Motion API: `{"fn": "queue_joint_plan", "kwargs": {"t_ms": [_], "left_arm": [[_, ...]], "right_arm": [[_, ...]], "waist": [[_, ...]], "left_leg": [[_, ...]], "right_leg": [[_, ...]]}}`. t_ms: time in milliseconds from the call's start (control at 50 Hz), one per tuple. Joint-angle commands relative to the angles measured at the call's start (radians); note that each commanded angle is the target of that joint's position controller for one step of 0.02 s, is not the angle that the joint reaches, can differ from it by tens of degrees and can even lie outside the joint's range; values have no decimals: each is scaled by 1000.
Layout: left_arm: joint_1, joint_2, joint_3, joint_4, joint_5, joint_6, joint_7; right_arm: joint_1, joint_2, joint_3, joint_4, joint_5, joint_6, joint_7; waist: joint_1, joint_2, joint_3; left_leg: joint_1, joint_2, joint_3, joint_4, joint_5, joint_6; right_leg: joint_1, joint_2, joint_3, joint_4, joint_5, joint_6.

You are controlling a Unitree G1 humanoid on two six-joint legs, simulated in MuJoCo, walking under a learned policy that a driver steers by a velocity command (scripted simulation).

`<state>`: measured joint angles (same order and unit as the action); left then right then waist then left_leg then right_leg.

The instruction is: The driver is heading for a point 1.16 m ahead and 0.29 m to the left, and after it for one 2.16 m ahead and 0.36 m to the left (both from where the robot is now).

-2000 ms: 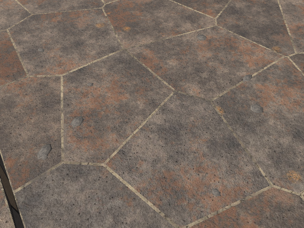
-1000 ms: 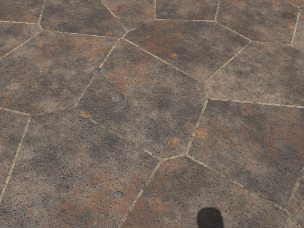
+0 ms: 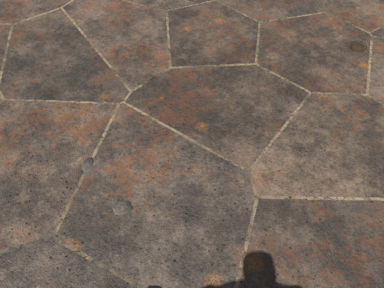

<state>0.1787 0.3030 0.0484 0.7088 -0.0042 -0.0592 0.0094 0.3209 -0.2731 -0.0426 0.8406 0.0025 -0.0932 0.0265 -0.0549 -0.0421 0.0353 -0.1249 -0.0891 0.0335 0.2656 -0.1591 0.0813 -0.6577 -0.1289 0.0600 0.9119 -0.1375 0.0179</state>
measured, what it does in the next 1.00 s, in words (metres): walks ahead: right foot, then left foot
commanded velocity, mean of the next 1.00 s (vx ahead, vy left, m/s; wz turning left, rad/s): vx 0.50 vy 0.00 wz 0.18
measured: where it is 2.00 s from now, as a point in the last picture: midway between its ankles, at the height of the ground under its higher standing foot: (125, 153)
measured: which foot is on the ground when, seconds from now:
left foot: down 0.00-0.26, up 0.28-0.76, down 0.78-1.00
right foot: up 0.00-0.22, down 0.24-0.80, up 0.82-1.00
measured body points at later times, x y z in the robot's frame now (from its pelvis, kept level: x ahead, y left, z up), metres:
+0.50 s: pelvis +0.28 -0.07 +0.00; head +0.30 -0.08 +0.45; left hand +0.33 +0.21 -0.11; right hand +0.43 -0.34 -0.11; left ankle +0.36 +0.10 -0.67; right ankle +0.27 -0.15 -0.75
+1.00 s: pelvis +0.55 +0.02 +0.00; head +0.58 +0.05 +0.45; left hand +0.65 +0.32 -0.11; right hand +0.70 -0.23 -0.11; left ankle +0.56 +0.09 -0.75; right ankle +0.64 -0.15 -0.67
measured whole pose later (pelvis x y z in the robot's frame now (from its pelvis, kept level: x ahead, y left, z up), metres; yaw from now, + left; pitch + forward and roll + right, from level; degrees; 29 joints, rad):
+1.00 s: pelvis +0.55 +0.02 +0.00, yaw +14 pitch +1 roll -1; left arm 0.16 0.31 0.04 0.72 0.01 -0.10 0.00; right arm 0.29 -0.29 -0.06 0.74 0.01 -0.05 0.02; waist -0.03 -0.03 0.05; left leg -0.24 -0.11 -0.06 0.38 -0.15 0.11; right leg -0.59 -0.09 0.06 1.02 -0.28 0.03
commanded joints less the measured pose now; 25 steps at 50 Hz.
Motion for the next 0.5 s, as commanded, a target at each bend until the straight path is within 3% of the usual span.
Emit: {"fn": "queue_joint_plan", "kwargs": {"t_ms": [20, 100, 160, 200, 220, 240, 260, 280, 300, 320, 340, 360, 380, 420, 500], "left_arm": [[-38, 23, -1, -65, 2, -18, -8], [-166, 28, -6, -107, -12, -29, -28], [-204, 50, 0, -135, -12, -35, -45], [-145, 76, 11, -126, -10, -37, -49], [-35, 102, 27, -94, -7, -38, -45], [126, 156, 51, -52, -2, -36, -35], [259, 261, 75, -38, 18, -31, -27], [293, 222, 68, -20, 2, -24, -31], [238, 152, 44, -29, -4, -22, -31], [173, 126, 34, -38, -2, -20, -29], [116, 108, 27, -39, 3, -20, -32], [79, 84, 20, -42, 8, -25, -35], [59, 82, 19, -42, 12, -29, -36], [56, 90, 23, -26, 3, -43, -38], [89, 120, 32, 13, 5, -45, -25]], "right_arm": [[-54, -161, -33, -64, 10, -12, -11], [37, -188, -35, -19, 20, 3, -12], [59, -206, -41, 3, 22, 24, -18], [42, -220, -45, 7, 22, 36, -24], [19, -218, -42, 4, 21, 42, -26], [21, -183, -27, -8, 9, 42, -29], [97, -92, 5, -46, -9, 27, -26], [129, -74, 13, -32, 5, 6, -19], [53, -178, -13, -46, 28, -7, -10], [-29, -181, -15, -71, 40, -14, -6], [-69, -166, -13, -79, 29, -13, -8], [-70, -161, -19, -77, 15, -5, -10], [-46, -142, -16, -70, 12, 4, -10], [-23, -108, -10, -60, 8, 22, -13], [-142, -89, -4, -98, 1, 28, -17]], "waist": [[16, 82, 13], [-37, 83, 33], [-28, 94, 34], [18, 115, -3], [84, 111, -68], [151, 83, -192], [156, -100, -363], [153, -242, -448], [165, -137, -311], [147, -81, -193], [117, -15, -109], [86, -14, -71], [61, -34, -62], [38, -38, -52], [59, -17, -5]], "left_leg": [[-64, 240, -132, -143, 193, 141], [32, 279, -138, -112, 175, 132], [146, 330, -163, -50, 237, 114], [187, 334, -159, 34, 401, 92], [169, 298, -122, 164, 548, 71], [62, 245, -81, 370, 529, 38], [-294, 123, -20, 753, 175, -29], [-522, 26, -100, 963, -402, -55], [-623, 92, -153, 1039, -386, -44], [-639, 142, -122, 1020, -301, -36], [-615, 178, -101, 957, -228, -43], [-565, 207, -105, 896, -174, -51], [-512, 217, -104, 873, -140, -62], [-481, 222, -92, 830, -104, -84], [-539, 225, -83, 609, 91, -113]], "right_leg": [[56, 5, -20, -186, 183, 8], [68, 40, -38, -333, 233, -3], [53, 57, -34, -392, 132, -37], [150, 86, -56, -420, 56, -67], [307, 116, -87, -456, 68, -92], [569, 77, -55, -427, 106, -133], [971, -179, 312, -407, 79, -264], [1090, -282, 657, -557, -66, -359], [996, -249, 573, -591, -158, -313], [860, -208, 432, -611, -127, -281], [725, -163, 338, -647, -43, -265], [634, -129, 274, -681, 27, -251], [575, -111, 239, -713, 64, -251], [516, -96, 172, -755, 143, -266], [517, -69, 57, -797, 191, -253]]}}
